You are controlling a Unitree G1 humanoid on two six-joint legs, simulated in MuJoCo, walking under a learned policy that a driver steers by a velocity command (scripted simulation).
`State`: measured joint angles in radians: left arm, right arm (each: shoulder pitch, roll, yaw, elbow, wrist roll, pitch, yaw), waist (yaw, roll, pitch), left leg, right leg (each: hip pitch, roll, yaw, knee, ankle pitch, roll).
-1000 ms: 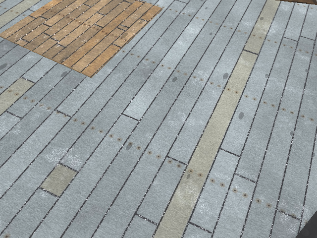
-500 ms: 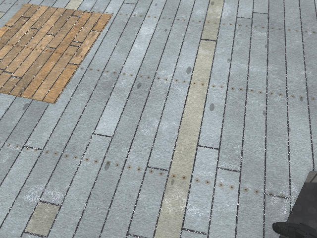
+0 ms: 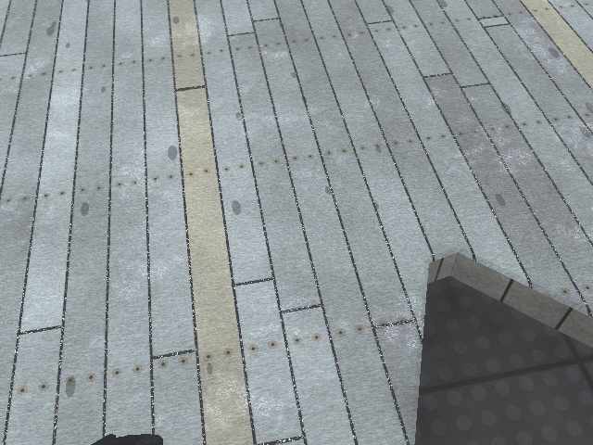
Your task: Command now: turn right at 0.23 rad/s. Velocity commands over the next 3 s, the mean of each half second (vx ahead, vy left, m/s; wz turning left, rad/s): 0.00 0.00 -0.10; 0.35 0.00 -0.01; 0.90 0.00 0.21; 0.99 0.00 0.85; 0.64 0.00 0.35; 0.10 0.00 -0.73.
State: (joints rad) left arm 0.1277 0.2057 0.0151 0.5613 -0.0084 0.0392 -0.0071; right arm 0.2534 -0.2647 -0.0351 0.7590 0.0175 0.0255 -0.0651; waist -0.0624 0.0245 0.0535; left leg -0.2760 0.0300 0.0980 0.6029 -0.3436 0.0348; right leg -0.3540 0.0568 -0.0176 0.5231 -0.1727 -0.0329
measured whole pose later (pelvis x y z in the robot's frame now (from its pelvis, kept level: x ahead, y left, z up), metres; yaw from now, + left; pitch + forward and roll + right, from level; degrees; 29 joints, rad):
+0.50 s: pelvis +0.02 +0.04 +0.01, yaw -1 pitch -1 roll -1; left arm 0.21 0.19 0.02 0.70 0.02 0.01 0.02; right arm 0.22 -0.20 0.00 0.89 0.00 -0.01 -0.04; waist 0.01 -0.02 0.01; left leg -0.21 0.02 -0.04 0.53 -0.31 -0.03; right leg -0.27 0.03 0.03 0.50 -0.22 0.00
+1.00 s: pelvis +0.14 +0.00 +0.00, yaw -1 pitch +2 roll -1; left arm 0.27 0.26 0.06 0.77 0.04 -0.08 -0.02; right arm 0.37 -0.30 -0.05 0.96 -0.03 -0.06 0.01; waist -0.01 0.04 -0.04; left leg -0.24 0.02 -0.08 0.84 -0.42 0.12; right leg -0.32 0.02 -0.09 0.57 -0.28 -0.05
